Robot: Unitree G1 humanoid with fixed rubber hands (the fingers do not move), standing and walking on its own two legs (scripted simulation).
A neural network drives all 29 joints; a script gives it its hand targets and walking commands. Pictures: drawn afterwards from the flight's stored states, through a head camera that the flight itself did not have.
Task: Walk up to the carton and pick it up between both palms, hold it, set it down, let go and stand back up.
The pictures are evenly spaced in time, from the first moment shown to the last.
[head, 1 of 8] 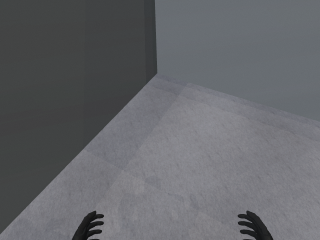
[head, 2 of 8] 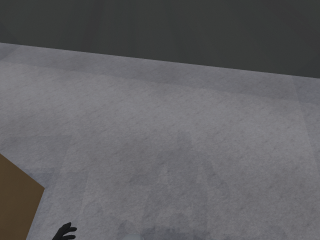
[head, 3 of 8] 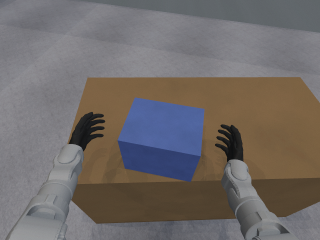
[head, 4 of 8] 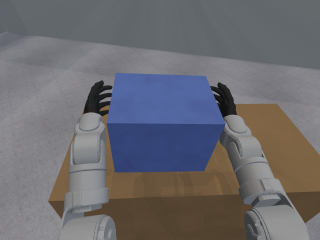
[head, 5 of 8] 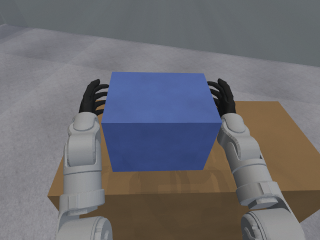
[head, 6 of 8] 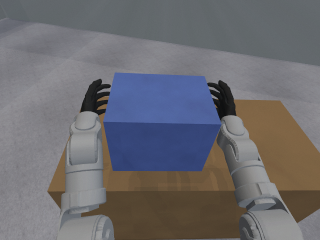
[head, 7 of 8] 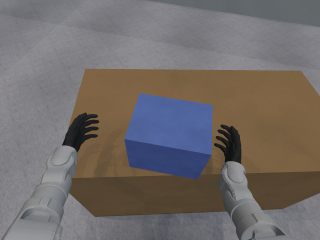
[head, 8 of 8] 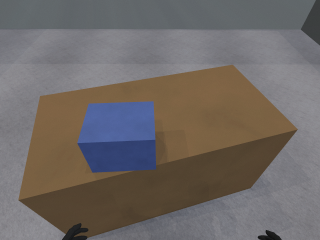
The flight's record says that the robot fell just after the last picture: no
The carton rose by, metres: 0.24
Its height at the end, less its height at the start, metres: +0.00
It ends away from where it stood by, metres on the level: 0.02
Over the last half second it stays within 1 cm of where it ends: yes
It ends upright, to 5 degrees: yes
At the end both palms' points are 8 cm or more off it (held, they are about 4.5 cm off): yes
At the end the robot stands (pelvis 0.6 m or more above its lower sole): yes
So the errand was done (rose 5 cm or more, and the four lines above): yes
